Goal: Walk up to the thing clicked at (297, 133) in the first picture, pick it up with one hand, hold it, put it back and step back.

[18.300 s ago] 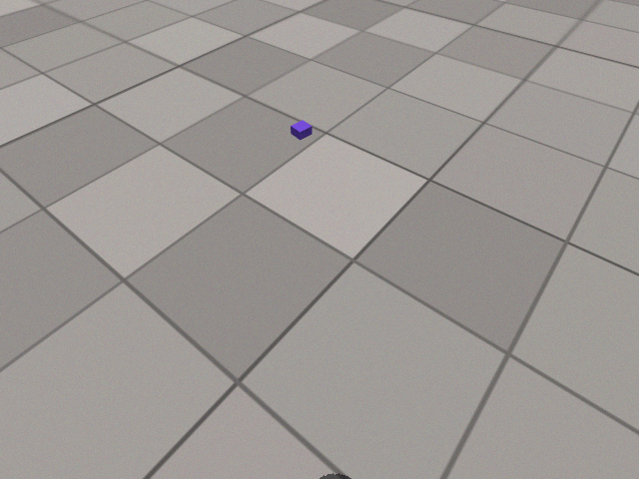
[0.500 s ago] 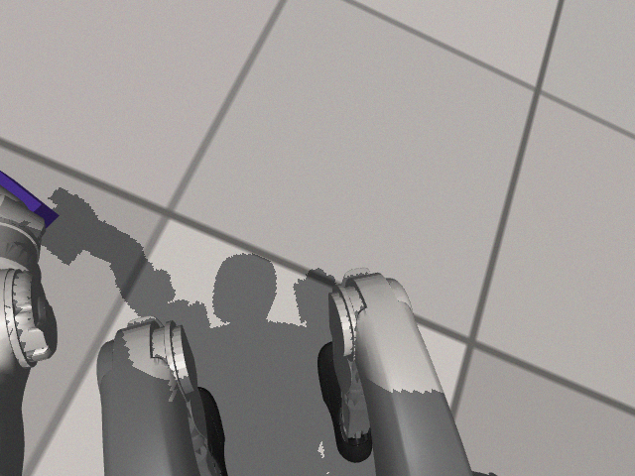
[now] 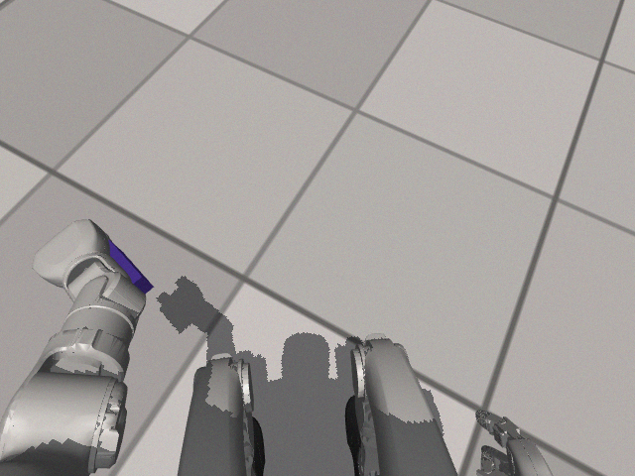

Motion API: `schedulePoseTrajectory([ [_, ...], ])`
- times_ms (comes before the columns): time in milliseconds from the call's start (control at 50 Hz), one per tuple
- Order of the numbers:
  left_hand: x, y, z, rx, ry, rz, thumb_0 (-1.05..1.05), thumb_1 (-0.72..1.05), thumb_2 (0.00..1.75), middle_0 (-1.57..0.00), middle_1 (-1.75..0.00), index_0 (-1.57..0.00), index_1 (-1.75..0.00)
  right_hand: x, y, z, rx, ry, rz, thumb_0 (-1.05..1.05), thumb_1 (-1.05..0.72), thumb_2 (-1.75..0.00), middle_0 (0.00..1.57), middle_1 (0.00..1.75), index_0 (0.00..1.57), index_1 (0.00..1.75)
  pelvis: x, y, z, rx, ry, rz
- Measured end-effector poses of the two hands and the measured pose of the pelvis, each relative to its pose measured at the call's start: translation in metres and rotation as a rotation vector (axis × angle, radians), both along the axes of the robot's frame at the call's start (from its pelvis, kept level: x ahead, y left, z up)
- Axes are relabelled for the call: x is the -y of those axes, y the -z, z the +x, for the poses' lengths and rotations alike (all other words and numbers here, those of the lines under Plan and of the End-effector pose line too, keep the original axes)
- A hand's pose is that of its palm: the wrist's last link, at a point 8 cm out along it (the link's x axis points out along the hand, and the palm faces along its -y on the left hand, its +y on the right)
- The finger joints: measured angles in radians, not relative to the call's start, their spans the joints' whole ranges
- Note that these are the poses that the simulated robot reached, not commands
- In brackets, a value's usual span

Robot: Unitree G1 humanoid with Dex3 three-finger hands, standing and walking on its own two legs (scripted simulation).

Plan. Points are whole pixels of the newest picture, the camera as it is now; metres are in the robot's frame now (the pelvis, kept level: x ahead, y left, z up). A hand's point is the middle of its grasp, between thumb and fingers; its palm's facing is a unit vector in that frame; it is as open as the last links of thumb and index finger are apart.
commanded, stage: lift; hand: left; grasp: from above
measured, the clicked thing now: (107, 283) +0.41 +0.28 -0.12
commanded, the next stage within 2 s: hold in 0.78 s
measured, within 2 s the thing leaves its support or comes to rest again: neither
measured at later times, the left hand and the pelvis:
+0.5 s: hand (53, 217) +0.40 +0.24 +0.09, palm faces -0.30 -0.34 -0.89, open 10.5 cm; pelvis +0.06 -0.01 +0.17, yaw +1 degrees
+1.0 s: hand out of the picture +0.39 +0.25 +0.16, palm faces -0.30 -0.33 -0.89, open 10.5 cm; pelvis +0.08 +0.00 +0.23, yaw +2 degrees
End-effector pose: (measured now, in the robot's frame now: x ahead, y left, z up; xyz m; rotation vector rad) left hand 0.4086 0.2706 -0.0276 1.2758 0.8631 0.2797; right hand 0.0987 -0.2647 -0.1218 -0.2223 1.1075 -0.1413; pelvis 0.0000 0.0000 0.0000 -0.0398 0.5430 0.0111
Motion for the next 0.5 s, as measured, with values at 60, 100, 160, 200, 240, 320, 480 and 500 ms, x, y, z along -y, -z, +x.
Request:
schedulePoseTrajectory([
  [60, 0.004, -0.029, -0.005, -0.008, -0.006, 0.001, 0.03, -0.02, 0.31, -0.68, -0.43, -0.76, -0.41, 0.0, -0.029, 0.011, 0.03, 0.011, -0.011, 0.01, -0.91, -0.9, 0.21, 0.3, 0.2, 0.3, 0.002, -0.027, 0.006, 0.03, -0.001, 0.004],
  [100, 0.006, -0.048, -0.007, -0.011, -0.009, -0.001, 0.02, -0.03, 0.3, -0.69, -0.43, -0.76, -0.41, -0.001, -0.048, 0.017, 0.045, 0.02, -0.017, 0.01, -0.91, -0.9, 0.21, 0.3, 0.2, 0.3, 0.003, -0.045, 0.01, 0.05, -0.002, 0.006],
  [160, 0.009, -0.074, -0.008, -0.02, -0.015, -0.003, 0.02, -0.03, 0.3, -0.69, -0.42, -0.76, -0.41, -0.001, -0.074, 0.024, 0.059, 0.034, -0.023, 0.01, -0.9, -0.9, 0.21, 0.3, 0.2, 0.3, 0.004, -0.07, 0.017, 0.079, -0.004, 0.008],
  [200, 0.011, -0.09, -0.009, -0.028, -0.021, -0.007, 0.02, -0.03, 0.31, -0.69, -0.42, -0.76, -0.41, -0.001, -0.09, 0.026, 0.061, 0.043, -0.026, 0.01, -0.9, -0.9, 0.21, 0.3, 0.2, 0.3, 0.005, -0.086, 0.023, 0.099, -0.005, 0.009],
  [240, 0.014, -0.104, -0.01, -0.036, -0.029, -0.009, 0.02, -0.03, 0.31, -0.69, -0.43, -0.76, -0.41, 0.0, -0.105, 0.028, 0.059, 0.051, -0.027, 0.01, -0.9, -0.9, 0.21, 0.3, 0.2, 0.3, 0.006, -0.101, 0.028, 0.118, -0.006, 0.01],
  [320, 0.019, -0.129, -0.009, -0.045, -0.048, -0.019, 0.01, -0.03, 0.32, -0.68, -0.43, -0.75, -0.42, 0.0, -0.13, 0.03, 0.051, 0.064, -0.029, 0.01, -0.9, -0.9, 0.21, 0.3, 0.2, 0.3, 0.007, -0.127, 0.04, 0.15, -0.007, 0.013],
  [480, 0.029, -0.17, -0.002, -0.048, -0.031, -0.02, 0.01, -0.02, 0.34, -0.66, -0.45, -0.73, -0.44, 0.0, -0.168, 0.027, 0.023, 0.081, -0.026, 0.01, -0.9, -0.9, 0.21, 0.3, 0.2, 0.3, 0.009, -0.166, 0.056, 0.212, -0.009, 0.02],
  [500, 0.03, -0.174, -0.002, -0.048, -0.031, -0.022, 0.0, -0.02, 0.34, -0.66, -0.45, -0.73, -0.44, 0.0, -0.172, 0.026, 0.019, 0.082, -0.023, 0.01, -0.9, -0.9, 0.21, 0.3, 0.2, 0.3, 0.009, -0.17, 0.058, 0.22, -0.009, 0.02],
])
